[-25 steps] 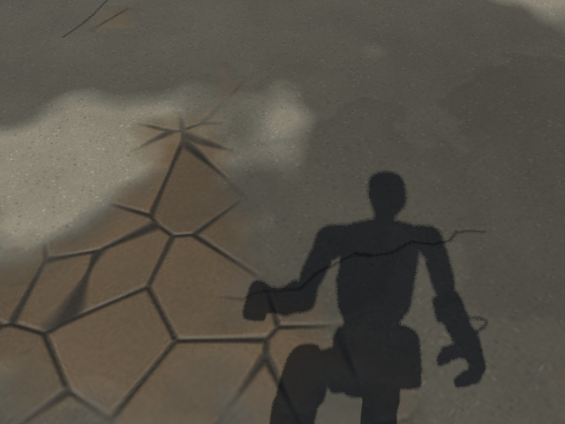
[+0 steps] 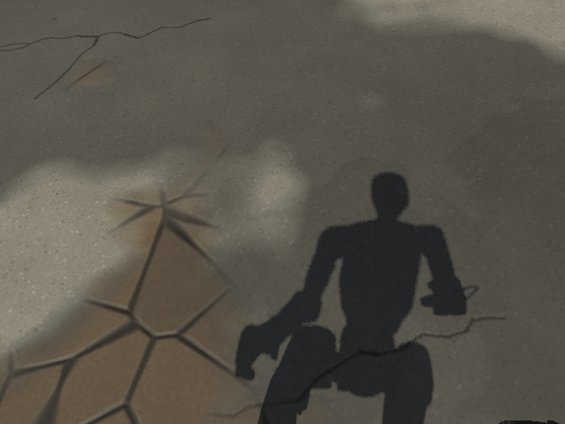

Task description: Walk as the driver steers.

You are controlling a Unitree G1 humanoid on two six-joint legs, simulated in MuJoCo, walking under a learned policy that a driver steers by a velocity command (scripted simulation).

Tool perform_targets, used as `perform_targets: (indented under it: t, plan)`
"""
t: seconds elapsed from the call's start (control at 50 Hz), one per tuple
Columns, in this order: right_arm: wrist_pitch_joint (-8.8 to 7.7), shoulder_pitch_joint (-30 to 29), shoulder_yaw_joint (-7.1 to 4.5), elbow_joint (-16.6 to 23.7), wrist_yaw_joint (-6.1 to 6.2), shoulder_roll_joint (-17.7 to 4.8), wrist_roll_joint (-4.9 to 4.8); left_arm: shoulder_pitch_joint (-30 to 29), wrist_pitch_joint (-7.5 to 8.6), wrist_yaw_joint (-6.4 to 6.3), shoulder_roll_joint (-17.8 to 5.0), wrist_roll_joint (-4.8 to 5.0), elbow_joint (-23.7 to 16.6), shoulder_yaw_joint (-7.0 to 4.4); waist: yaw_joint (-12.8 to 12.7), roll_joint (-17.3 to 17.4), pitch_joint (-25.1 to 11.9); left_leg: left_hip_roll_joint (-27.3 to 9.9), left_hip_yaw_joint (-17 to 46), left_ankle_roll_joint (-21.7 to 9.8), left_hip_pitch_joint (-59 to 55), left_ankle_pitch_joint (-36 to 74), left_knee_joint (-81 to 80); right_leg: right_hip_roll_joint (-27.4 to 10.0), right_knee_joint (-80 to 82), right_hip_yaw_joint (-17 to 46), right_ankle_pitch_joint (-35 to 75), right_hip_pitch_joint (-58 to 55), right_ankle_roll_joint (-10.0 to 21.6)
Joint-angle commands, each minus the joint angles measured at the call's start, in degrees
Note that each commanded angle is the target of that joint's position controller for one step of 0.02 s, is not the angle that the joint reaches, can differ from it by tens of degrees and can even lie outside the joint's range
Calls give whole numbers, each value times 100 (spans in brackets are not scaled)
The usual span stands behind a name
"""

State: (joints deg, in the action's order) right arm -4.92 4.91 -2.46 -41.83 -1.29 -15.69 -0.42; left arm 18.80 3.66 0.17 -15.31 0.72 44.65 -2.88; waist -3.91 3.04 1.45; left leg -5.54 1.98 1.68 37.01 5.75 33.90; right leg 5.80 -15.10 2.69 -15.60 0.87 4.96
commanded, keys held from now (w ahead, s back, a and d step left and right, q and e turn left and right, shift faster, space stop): w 0.44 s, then w+q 0.56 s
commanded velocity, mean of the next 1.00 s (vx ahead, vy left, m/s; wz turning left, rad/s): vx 0.50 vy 0.00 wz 0.18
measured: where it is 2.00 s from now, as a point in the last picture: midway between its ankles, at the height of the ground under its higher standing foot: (226, 225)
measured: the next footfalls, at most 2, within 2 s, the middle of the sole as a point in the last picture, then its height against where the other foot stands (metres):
left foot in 0.12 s outside the picture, level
right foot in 0.64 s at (372, 398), level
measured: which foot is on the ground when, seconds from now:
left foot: up 0.00-0.10, down 0.12-0.66, up 0.68-1.00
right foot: down 0.00-0.14, up 0.16-0.62, down 0.64-1.00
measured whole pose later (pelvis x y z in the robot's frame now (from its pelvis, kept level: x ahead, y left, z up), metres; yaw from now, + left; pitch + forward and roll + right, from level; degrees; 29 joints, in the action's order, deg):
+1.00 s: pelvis +0.54 +0.00 +0.00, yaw +15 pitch +1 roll -2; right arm -1.1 9.5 -4.1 -42.0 -1.2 -16.9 -1.2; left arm 17.5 5.2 -0.3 -15.6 -0.6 49.8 -4.1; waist -3.7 2.5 1.3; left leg -6.7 2.4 0.0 39.4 -1.2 46.9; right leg 0.7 -13.6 -11.7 -13.7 0.4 1.0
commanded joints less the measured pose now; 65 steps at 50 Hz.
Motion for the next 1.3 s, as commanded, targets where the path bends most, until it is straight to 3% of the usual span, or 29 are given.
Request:
perform_targets:
  t: [0.02, 0.08, 0.12, 0.14, 0.16, 0.18, 0.2, 0.22, 0.24, 0.32, 0.44, 0.54, 0.6, 0.64, 0.66, 0.68, 0.7, 0.74, 0.78, 0.92, 1.06, 1.12, 1.16, 1.18, 1.2, 1.22, 1.24, 1.26, 1.3]
  plan:
    - [-164, -914, -83, 648, -105, -442, -17, 418, -12, -51, -981, 20, -50, -264, -186, -665, 245, 177, -93, -189, 229, -197, -398, -1779, 101, 818, 2076, -267, 731]
    - [-193, -518, -145, 594, -154, -600, -12, 338, -82, -98, -1089, 19, 9, -302, 119, -849, 26, 394, -226, -470, -391, -898, -584, -1876, -440, 834, 3412, -611, 547]
    - [-197, 839, -332, 238, -86, -977, 24, 133, -119, -106, -1021, -19, -44, -248, 855, -775, -916, 500, -360, -834, -2520, -590, -643, -1428, -2037, 457, 4620, -112, 288]
    - [-177, 1854, -402, 95, -33, -1348, 98, 194, -113, -115, -719, -150, -173, -123, 1166, -89, -1819, -603, 934, -1230, -4304, -406, -432, -1001, -3816, 232, 2794, 1085, 95]
    - [-161, 2047, -453, -72, -87, -1537, 91, 1073, 6, -55, -177, -26, -164, 14, 706, 1599, -2421, -1727, 3707, -2143, -5997, -1671, -1115, 13, -5617, 299, -1582, 3269, -258]
    - [-145, 1957, -312, -19, -86, -964, -47, 630, 87, -22, -797, 55, -108, -80, 988, 852, -2042, -1570, 3864, -1915, -5832, -2662, -1521, -310, -6104, 783, -1717, 3934, -225]
    - [-116, 1548, -251, 26, -48, -785, -45, 3, 140, 9, -996, 151, -290, -145, 977, 448, -1168, -1390, 2962, -1672, -5055, -2605, -1654, -600, -6067, 568, -1185, 4237, -207]
    - [-87, 1182, -225, 77, -35, -763, 13, -315, 171, -6, -918, 110, -366, -120, 806, -82, -693, -1175, 2386, -1554, -4220, -2037, -1802, -888, -5782, 348, -687, 4078, -226]
    - [-82, 963, -190, 97, -42, -659, 58, -448, 171, -12, -872, 19, -387, -145, 662, -174, -359, -980, 1991, -1544, -3615, -1449, -1961, -1053, -5433, 276, -405, 3931, -275]
    - [-168, 867, -166, -12, -43, -640, 38, -142, 5, -33, -538, -20, -311, -101, 314, 128, -255, -713, 1140, -1636, -2799, -523, -2464, -1316, -4696, 146, -49, 3425, -484]
    - [-74, 1182, -233, -238, 69, -914, -16, -1268, 67, 12, -318, -50, -595, 1, 641, 22, 29, -395, 267, -1387, -2791, -258, -2674, -1221, -2545, -98, 1758, 3448, -630]
    - [70, 1699, -275, -500, 115, -1022, -110, -2047, 190, 139, -411, 4, -867, -20, 840, 57, 180, -648, 638, -1318, -3283, -481, -2260, -943, -1559, -36, 1839, 3235, -582]
    - [155, 1593, -330, -523, 172, -1122, -114, -1688, 270, 172, -654, 2, -794, -118, 507, 212, 3, -793, 929, -1143, -3492, -225, -1716, -823, -1224, -34, 1304, 2547, -410]
    - [163, 1518, -209, -454, 173, -804, -38, -289, 300, 90, -1103, -78, -447, -336, -177, 14, -983, -233, 576, -814, -2807, 141, 45, -1076, -1240, 90, 1334, 308, -35]
    - [99, 1915, -42, -252, 162, -257, 26, 475, 269, 32, -1639, -201, -374, -468, -242, -1097, -1974, 516, 68, -419, -923, -1657, 2159, -2487, -1300, 1889, 1009, -1916, 592]
    - [19, 2173, -9, -243, 151, -232, -94, 670, 204, 52, -1477, -148, -293, -434, -195, -2135, -2475, 786, 360, -306, 221, -4014, 3394, -3076, -516, 3728, -100, -2387, 1071]
    - [7, 1830, -177, -242, 148, -834, -218, 364, 190, 47, -1031, -93, -331, -302, -246, -1443, -1635, 451, 612, -326, 700, -3726, 3932, -2886, -302, 3229, -754, -1742, 851]
    - [57, 1267, -222, -105, 159, -829, -164, -333, 189, 41, -663, -82, -338, -178, 18, -911, -608, 30, 387, -319, 600, -2823, 3716, -2468, 42, 1892, -273, -292, 580]
    - [205, 1382, -255, -125, 152, -649, -134, -754, 249, 50, -491, -134, -298, -141, 330, -1083, -245, -213, 415, -266, 66, -2336, 3371, -2186, 436, 1059, 362, 585, 484]
    - [348, 823, -216, 166, 77, -345, -87, -724, 307, -47, -786, -160, 12, -277, 355, -641, 70, -243, 310, -110, 272, -822, 1944, -2051, 809, -516, 1691, 608, 527]
    - [326, -332, -144, 687, -161, -281, -80, -246, 89, -86, -1122, 7, 277, -399, -36, -529, 425, -73, -301, -402, 277, -795, 435, -2295, 550, -1182, 2104, -355, 342]
    - [366, -62, -266, 773, -196, -517, -62, -344, -30, -109, -1346, 99, 280, -470, 283, -762, 81, 373, -738, -718, -482, -1644, 310, -2317, -438, -1441, 4442, -686, 159]
    - [401, 1444, -570, 399, -118, -1010, -95, -468, -101, -127, -1306, 138, 243, -440, 1136, -633, -744, 918, -916, -1089, -2637, -1423, -164, -1981, -2551, -1720, 5085, -66, -125]
    - [465, 2221, -759, 225, 16, -1568, -123, -316, -54, -127, -941, -69, 130, -301, 1335, 254, -1231, 56, 542, -1462, -4341, -1305, -292, -1669, -4429, -1735, 2684, 1508, -425]
    - [370, 1858, -752, 371, 2, -2010, -124, 64, 124, -60, -248, -202, -195, -78, 602, 1354, -1773, -1165, 3915, -2528, -5734, -2581, -1157, -431, -6106, -782, -1924, 3801, -715]
    - [266, 1962, -598, 486, -59, -1471, -97, -649, 320, 9, -799, 42, -252, -165, 1084, 508, -1987, -1336, 4359, -2444, -5794, -2943, -1777, -582, -6508, 228, -1810, 4390, -596]
    - [181, 1776, -517, 431, -74, -1211, -58, -1034, 421, 41, -949, 202, -405, -206, 1048, 320, -1212, -1201, 3555, -2205, -5254, -2489, -1815, -811, -6319, 166, -1235, 4771, -458]
    - [145, 1444, -467, 461, -66, -1064, -75, -1029, 471, 0, -875, 104, -354, -184, 791, -131, -819, -938, 2876, -2005, -4454, -1885, -1767, -1064, -5844, 178, -748, 4497, -406]
    - [142, 874, -360, 636, -13, -771, 24, -854, 396, -28, -936, -81, -256, -251, 382, -73, -515, -584, 2100, -1835, -3288, -879, -1931, -1320, -5133, 237, -241, 3709, -478]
